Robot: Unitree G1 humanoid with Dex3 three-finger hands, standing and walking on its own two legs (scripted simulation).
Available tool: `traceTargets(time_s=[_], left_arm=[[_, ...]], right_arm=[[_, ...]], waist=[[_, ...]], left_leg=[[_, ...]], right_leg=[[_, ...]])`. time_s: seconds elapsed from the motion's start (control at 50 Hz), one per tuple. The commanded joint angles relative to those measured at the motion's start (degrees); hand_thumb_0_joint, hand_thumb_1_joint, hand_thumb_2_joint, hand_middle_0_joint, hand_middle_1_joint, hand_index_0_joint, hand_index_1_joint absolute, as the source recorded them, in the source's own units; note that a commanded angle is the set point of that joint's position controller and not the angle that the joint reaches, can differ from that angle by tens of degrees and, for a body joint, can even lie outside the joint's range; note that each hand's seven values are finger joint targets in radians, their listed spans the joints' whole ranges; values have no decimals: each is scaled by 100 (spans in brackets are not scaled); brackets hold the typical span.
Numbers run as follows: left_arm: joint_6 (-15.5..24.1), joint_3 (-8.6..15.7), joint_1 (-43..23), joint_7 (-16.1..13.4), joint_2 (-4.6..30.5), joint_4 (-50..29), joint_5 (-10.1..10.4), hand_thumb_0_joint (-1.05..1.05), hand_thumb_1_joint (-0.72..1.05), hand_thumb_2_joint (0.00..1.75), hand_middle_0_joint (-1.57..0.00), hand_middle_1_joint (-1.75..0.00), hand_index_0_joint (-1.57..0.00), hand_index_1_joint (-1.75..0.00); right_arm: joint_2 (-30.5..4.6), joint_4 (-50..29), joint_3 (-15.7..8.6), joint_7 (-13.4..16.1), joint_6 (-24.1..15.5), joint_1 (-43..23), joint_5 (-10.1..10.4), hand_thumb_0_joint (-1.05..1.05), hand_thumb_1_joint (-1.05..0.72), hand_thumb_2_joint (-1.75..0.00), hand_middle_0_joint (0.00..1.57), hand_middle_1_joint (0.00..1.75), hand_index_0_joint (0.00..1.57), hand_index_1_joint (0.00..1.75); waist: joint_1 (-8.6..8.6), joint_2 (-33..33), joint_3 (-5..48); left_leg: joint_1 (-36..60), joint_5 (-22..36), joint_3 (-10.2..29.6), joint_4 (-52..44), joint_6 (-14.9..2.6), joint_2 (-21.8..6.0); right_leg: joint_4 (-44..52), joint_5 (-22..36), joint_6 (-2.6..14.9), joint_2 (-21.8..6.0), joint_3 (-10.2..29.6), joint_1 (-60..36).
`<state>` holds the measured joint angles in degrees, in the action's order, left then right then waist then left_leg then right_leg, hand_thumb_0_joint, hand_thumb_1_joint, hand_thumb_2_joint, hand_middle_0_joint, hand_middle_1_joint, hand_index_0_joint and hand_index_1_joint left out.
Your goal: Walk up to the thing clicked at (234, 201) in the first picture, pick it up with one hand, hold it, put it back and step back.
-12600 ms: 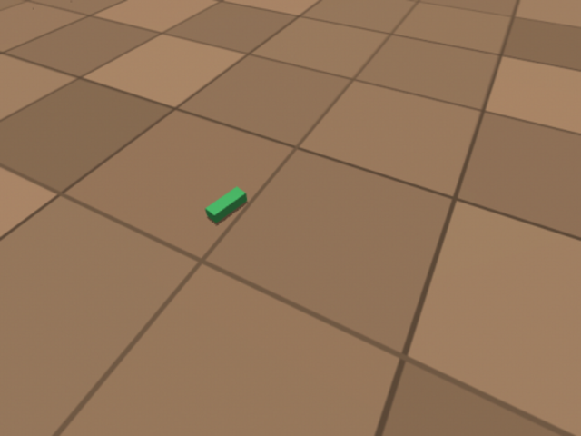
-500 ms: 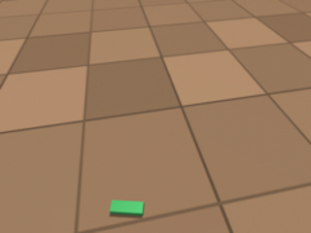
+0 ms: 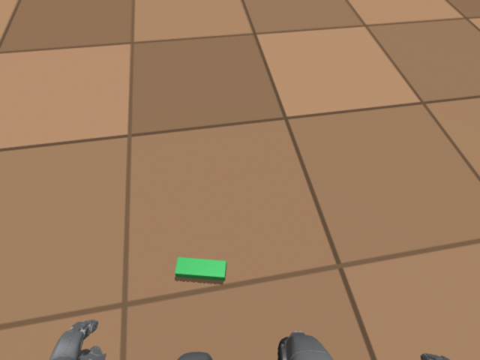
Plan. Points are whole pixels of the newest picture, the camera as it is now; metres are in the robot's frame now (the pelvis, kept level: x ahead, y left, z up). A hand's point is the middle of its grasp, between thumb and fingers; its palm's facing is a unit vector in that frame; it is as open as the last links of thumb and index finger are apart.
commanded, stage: walk up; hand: left
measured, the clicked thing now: (201, 269) +0.47 +0.15 -0.73
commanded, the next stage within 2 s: none
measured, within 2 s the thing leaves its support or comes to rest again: neither
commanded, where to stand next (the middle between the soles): +0.10 -0.03 m, yaw -3 degrees
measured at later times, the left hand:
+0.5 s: hand out of the picture +0.13 +0.24 -0.12, palm faces -0.17 -0.91 -0.38, open 7.4 cm
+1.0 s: hand (122, 343) +0.17 +0.22 -0.14, palm faces -0.02 -0.93 -0.37, open 7.4 cm
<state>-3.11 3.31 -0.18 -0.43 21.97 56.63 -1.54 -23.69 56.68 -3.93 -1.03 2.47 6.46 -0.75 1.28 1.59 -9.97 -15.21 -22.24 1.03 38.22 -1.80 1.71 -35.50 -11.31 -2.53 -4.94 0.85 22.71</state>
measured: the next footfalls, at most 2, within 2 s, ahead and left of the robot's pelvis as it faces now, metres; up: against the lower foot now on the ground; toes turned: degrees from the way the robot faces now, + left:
right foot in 0.52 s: +0.12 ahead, -0.17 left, +0.00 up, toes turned -6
left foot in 1.02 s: +0.05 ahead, +0.09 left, +0.00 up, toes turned -1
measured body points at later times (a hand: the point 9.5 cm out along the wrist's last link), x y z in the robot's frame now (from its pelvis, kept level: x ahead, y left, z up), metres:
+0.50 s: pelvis +0.02 -0.03 +0.02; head +0.03 -0.03 +0.47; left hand +0.14 +0.29 -0.10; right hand -0.01 -0.36 -0.09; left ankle -0.01 +0.11 -0.72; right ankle +0.08 -0.17 -0.71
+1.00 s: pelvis +0.01 -0.03 +0.00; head +0.06 -0.03 +0.45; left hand +0.17 +0.27 -0.11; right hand +0.05 -0.36 -0.12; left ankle +0.01 +0.09 -0.72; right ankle +0.08 -0.16 -0.72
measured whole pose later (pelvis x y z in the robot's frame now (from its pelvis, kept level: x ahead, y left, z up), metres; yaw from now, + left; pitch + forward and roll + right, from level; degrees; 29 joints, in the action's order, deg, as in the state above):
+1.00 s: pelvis +0.01 -0.03 +0.00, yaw +0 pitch -2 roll -1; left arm -1.1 3.2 2.9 -0.5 20.4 51.0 -1.4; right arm -23.9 53.8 -3.2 -0.1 2.1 13.8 -1.1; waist 0.7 -0.4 -8.4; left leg -16.6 -24.0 1.6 42.1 0.2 0.0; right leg -37.8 -13.8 -0.1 -3.4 -3.9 21.4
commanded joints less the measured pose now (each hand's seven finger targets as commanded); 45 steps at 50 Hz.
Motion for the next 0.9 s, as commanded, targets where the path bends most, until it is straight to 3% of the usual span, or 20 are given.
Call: traceTargets(time_s=[0.0, 0.02, 0.06, 0.1, 0.12, 0.16, 0.2, 0.24, 0.3, 0.4, 0.44, 0.48, 0.5, 0.52, 0.54, 0.56, 0.64, 0.74, 0.8, 0.88], left_arm=[[24, 108, 9, -69, 841, -510, 31, 0, 90, 90, -20, -30, -20, -30], [-15, 152, 211, -50, 952, -436, 9, 0, 90, 90, -20, -30, -20, -30], [12, 211, 195, -16, 1166, -236, 45, 0, 90, 90, -20, -30, -20, -30], [-16, 280, 598, 87, 1319, -223, 19, 0, 90, 90, -20, -30, -20, -30], [-26, 304, 615, 144, 1306, -266, -33, 0, 90, 90, -20, -30, -20, -30], [18, 377, 361, 263, 1441, -443, -107, 0, 90, 90, -20, -30, -20, -30], [107, 335, 259, 273, 1360, -562, -50, 0, 90, 90, -20, -30, -20, -30], [186, 278, 411, 293, 1253, -615, -1, 0, 90, 90, -20, -30, -20, -30], [312, 264, 466, 341, 1237, -648, 32, 0, 90, 90, -20, -30, -20, -30], [474, 252, 807, 409, 1185, -638, 11, 0, 90, 90, -20, -30, -20, -30], [512, 246, 1133, 304, 1043, -436, -17, 0, 90, 90, -20, -30, -20, -30], [523, 278, 1549, 156, 1038, -234, 10, 0, 90, 90, -20, -30, -20, -30], [541, 342, 1599, 96, 1256, -252, -11, 0, 90, 90, -20, -30, -20, -30], [570, 369, 1440, 41, 1530, -420, -46, 0, 90, 90, -20, -30, -20, -30], [521, 305, 968, 16, 1482, -598, -18, 0, 90, 90, -20, -30, -20, -30], [474, 310, 745, 14, 1607, -646, -21, 0, 90, 90, -20, -30, -20, -30], [511, 282, 485, -54, 1350, -648, 119, 0, 90, 90, -20, -30, -20, -30], [496, 403, 469, -122, 1355, -783, 110, 0, 90, 90, -20, -30, -20, -30], [432, 424, 377, -139, 1298, -912, 61, 0, 90, 90, -20, -30, -20, -30], [358, 415, 358, -137, 1323, -971, -11, 0, 90, 90, -20, -30, -20, -30]], right_arm=[[-1395, -205, -347, 151, -310, 432, -282, 0, -90, -90, 20, 30, 20, 30], [-1528, -307, -344, 171, -391, 256, -267, 0, -90, -90, 20, 30, 20, 30], [-1536, -394, -343, 194, -480, -322, -236, 0, -90, -90, 20, 30, 20, 30], [-1449, -437, -372, 265, -609, -74, -218, 0, -90, -90, 20, 30, 20, 30], [-1432, -345, -394, 305, -662, 360, -163, 0, -90, -90, 20, 30, 20, 30], [-1557, -221, -532, 316, -759, 1316, -98, 0, -90, -90, 20, 30, 20, 30], [-1366, -278, -515, 298, -773, 1441, -82, 0, -90, -90, 20, 30, 20, 30], [-1293, -438, -484, 255, -770, 1315, -102, 0, -90, -90, 20, 30, 20, 30], [-1264, -656, -454, 146, -747, 1249, -132, 0, -90, -90, 20, 30, 20, 30], [-1411, -933, -450, -8, -625, 1053, -144, 0, -90, -90, 20, 30, 20, 30], [-1247, -1040, -340, 4, -512, 744, -96, 0, -90, -90, 20, 30, 20, 30], [-787, -1073, -114, 50, -414, 730, 46, 0, -90, -90, 20, 30, 20, 30], [-568, -1037, -12, 66, -395, 991, 103, 0, -90, -90, 20, 30, 20, 30], [-340, -1074, 75, 80, -382, 1130, 147, 0, -90, -90, 20, 30, 20, 30], [-680, -872, -3, 144, -274, 1322, 153, 0, -90, -90, 20, 30, 20, 30], [-925, -777, -97, 198, -240, 1445, 155, 0, -90, -90, 20, 30, 20, 30], [-954, -358, -70, 206, -141, 1506, 110, 0, -90, -90, 20, 30, 20, 30], [-1023, -416, -121, 244, -43, 1339, 17, 0, -90, -90, 20, 30, 20, 30], [-937, -502, -116, 257, -48, 1276, 11, 0, -90, -90, 20, 30, 20, 30], [-881, -584, -139, 205, -99, 1129, -24, 0, -90, -90, 20, 30, 20, 30]], waist=[[-45, -728, 1233], [-82, -621, 1212], [-178, -985, 706], [-271, -714, 780], [-167, -612, 855], [264, -519, 956], [369, -683, 764], [302, -949, 629], [310, -1096, 288], [136, -1374, 220], [-81, -1046, 323], [-325, -359, 702], [-354, 389, 932], [-249, 1307, 1052], [-178, 713, 1002], [-119, 898, 745], [-43, 760, 701], [-182, 657, 928], [-193, 774, 1084], [-242, 905, 1230]], left_leg=[[647, 780, 2494, -2458, -390, -1743], [173, 117, 2727, -2530, -591, -2016], [-445, -472, 2541, -2720, -718, -1968], [878, 431, 1868, -2407, -426, -1645], [1457, 882, 1778, -2352, -283, -1643], [2496, 768, 2027, -2418, -99, -1714], [2700, 1219, 1818, -2552, -25, -1687], [2553, 1279, 1461, -2622, -299, -1715], [1891, 569, 1127, -2864, -768, -1701], [622, -282, 508, -2684, -885, -1442], [-4, 446, 261, -2099, -773, -1336], [-265, 1449, -63, -930, -328, -962], [-494, 846, -185, -261, -116, -679], [-631, -642, -151, 444, 161, -199], [-324, -1182, 445, 913, 147, -132], [-35, -1321, 493, 1093, 95, -261], [-487, -737, 911, 1177, 96, -208], [-661, -617, 807, 2080, 239, -13], [-769, -563, 574, 1982, 273, -103], [-677, -526, 175, 1057, 222, -274]], right_leg=[[-1551, -1888, 457, 758, 956, 510], [-1650, -2021, 429, 601, 1195, 200], [-2007, -1602, 438, 559, 1290, -83], [-2038, -1009, 360, 594, 1276, 710], [-2006, -901, 349, 624, 1255, 1011], [-2080, -860, 302, 655, 1244, 1476], [-1884, -755, 240, 629, 1239, 1600], [-1616, -741, 221, 577, 987, 1480], [-930, -919, 156, 490, 671, 974], [68, -941, 244, 369, -76, -387], [502, -404, 258, 438, -203, -1227], [1209, 534, 338, 518, -114, -2198], [1501, 779, 427, 62, 537, -2500], [2034, 888, 807, -1026, 2071, -2245], [2178, -343, 1156, -1262, 2405, -1512], [2198, -913, 1463, -1331, 2514, -854], [1988, -358, 985, -803, 1437, -1165], [1510, 1893, 1401, -1117, 1205, -1185], [1258, 2443, 1547, -1200, 988, -1340], [1030, 1534, 1528, -1169, 897, -1367]])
